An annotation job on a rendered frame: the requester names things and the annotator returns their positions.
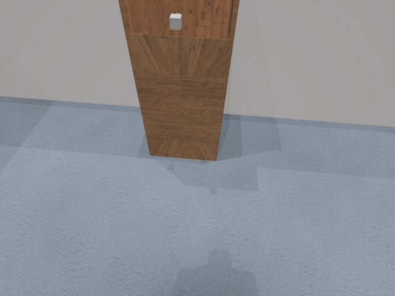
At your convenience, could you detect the cabinet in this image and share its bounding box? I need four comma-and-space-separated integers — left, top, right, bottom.
118, 0, 239, 161

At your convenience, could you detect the drawer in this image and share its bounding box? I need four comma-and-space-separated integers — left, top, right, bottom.
125, 0, 233, 39

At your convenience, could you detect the handle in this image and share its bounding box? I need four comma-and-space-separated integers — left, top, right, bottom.
170, 13, 182, 30

